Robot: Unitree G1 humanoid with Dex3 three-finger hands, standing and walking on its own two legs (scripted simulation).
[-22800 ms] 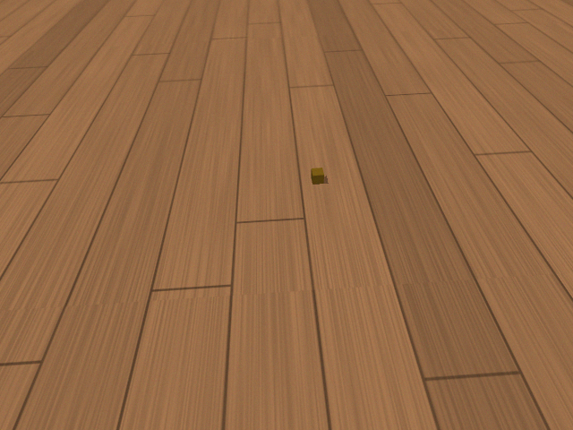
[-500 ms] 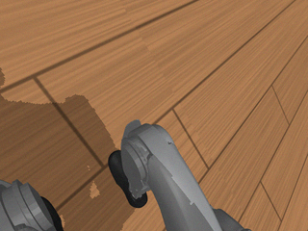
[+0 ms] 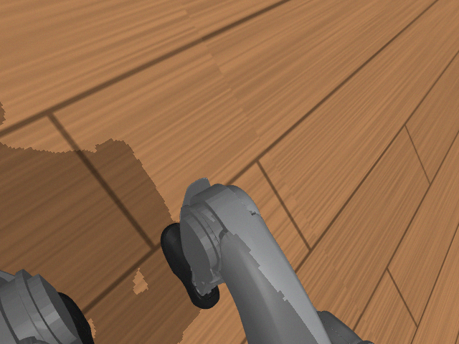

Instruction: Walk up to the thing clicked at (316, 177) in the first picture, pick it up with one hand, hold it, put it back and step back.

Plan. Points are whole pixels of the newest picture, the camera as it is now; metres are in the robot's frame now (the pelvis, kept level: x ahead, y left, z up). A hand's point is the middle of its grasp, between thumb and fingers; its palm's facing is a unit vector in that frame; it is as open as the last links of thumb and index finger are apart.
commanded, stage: close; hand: left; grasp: from above
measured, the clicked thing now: out of the picture +0.49 +0.39 -0.29
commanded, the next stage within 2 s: settle in 0.84 s
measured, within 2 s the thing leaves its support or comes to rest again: leaves its support in 1.26 s
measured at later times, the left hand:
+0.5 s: hand out of the picture +0.47 +0.37 -0.25, palm faces -0.40 -0.21 -0.89, open 9.1 cm
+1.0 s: hand out of the picture +0.47 +0.37 -0.25, palm faces -0.39 -0.20 -0.90, open 8.6 cm
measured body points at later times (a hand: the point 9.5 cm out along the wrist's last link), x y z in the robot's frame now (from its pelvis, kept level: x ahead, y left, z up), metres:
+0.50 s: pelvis +0.00 +0.00 +0.00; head +0.30 +0.13 +0.30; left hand +0.49 +0.38 -0.20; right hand +0.03 -0.24 -0.05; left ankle +0.06 +0.13 -0.28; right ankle +0.12 -0.12 -0.28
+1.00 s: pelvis +0.00 +0.00 +0.00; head +0.30 +0.13 +0.30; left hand +0.49 +0.38 -0.20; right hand +0.04 -0.24 -0.05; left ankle +0.06 +0.13 -0.28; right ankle +0.12 -0.12 -0.28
